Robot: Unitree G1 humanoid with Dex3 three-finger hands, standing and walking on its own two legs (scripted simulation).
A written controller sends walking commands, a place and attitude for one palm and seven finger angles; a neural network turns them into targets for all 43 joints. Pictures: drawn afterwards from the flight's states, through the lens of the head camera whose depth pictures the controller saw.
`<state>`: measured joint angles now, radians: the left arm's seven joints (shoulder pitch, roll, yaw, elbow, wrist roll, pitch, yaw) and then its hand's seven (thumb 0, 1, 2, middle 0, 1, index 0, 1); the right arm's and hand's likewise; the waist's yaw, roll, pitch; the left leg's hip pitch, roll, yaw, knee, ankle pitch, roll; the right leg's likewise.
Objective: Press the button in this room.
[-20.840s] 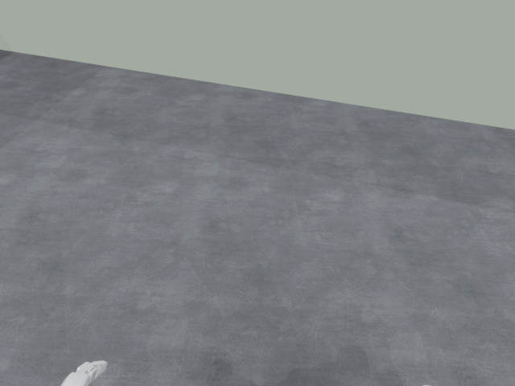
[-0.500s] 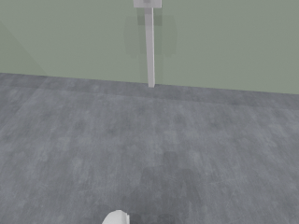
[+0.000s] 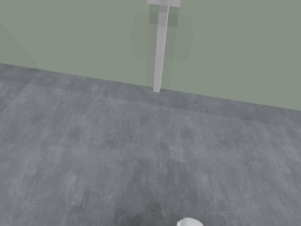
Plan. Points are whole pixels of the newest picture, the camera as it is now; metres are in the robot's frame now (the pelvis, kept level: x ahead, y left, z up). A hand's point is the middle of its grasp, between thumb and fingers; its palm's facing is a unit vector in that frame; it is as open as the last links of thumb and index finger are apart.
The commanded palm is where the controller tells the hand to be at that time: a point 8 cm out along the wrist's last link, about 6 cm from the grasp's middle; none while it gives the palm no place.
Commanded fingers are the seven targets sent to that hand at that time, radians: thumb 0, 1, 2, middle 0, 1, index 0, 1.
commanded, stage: stand and wait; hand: left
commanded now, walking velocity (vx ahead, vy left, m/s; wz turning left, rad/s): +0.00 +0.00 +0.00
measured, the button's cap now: out of the picture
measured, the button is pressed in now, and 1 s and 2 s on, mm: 0 0 0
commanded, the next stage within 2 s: look at it before walking up in 0.58 s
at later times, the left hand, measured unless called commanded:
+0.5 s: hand (116, 209) +0.19 +0.12 -0.16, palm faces +0.06 -0.98 -0.19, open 7.2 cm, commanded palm none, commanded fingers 0.00 0.90 0.90 -0.20 -0.30 -0.20 -0.30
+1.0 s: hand out of the picture +0.04 +0.13 -0.17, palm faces +0.07 -0.99 -0.15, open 7.4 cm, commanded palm none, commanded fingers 0.00 0.90 0.90 -0.20 -0.30 -0.20 -0.30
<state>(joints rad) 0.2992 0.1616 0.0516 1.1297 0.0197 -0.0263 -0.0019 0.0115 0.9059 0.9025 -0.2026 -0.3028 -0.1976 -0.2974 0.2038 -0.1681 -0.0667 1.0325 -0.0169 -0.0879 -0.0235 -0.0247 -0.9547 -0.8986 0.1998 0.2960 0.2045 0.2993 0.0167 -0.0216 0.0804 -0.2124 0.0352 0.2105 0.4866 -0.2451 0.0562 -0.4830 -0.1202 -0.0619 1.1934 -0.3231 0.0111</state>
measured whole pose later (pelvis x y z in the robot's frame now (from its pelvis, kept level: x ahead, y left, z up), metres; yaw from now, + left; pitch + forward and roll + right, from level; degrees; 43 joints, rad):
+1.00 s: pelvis +0.11 -0.02 +0.01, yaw +0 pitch -1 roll +0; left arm 0.37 0.12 -0.01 1.19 0.01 0.00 0.03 0.01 0.91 0.90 -0.20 -0.30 -0.20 -0.30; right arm 0.30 -0.11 -0.01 1.14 -0.01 -0.01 -0.03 0.01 -0.91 -0.90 0.20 0.30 0.20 0.30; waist 0.03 -0.01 0.04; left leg -0.11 0.02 0.12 0.39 -0.25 0.02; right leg -0.23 -0.07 -0.13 0.38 -0.13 0.01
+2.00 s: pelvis +0.27 -0.08 +0.01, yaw -8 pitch +0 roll +1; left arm 0.39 0.10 0.02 1.14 0.01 -0.08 0.01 0.01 0.91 0.90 -0.20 -0.30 -0.20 -0.30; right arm 0.20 -0.19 -0.08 1.08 -0.03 -0.02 0.01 0.01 -0.91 -0.90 0.19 0.29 0.20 0.30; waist 0.02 0.02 0.05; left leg -0.58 0.12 0.06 1.11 -0.20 -0.03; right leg -0.08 0.01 -0.12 0.37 -0.29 -0.07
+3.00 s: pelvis +0.66 -0.12 -0.01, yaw -10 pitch +0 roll +0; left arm 0.09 0.13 0.03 1.03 0.01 -0.06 -0.01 0.01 0.91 0.90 -0.20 -0.30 -0.20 -0.30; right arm 0.48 -0.08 -0.04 1.20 -0.01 -0.03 -0.01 0.01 -0.90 -0.90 0.20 0.30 0.20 0.30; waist -0.07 0.01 0.09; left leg -0.15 0.07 0.14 0.83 -0.52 -0.01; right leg -0.35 -0.05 -0.17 0.60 -0.21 -0.04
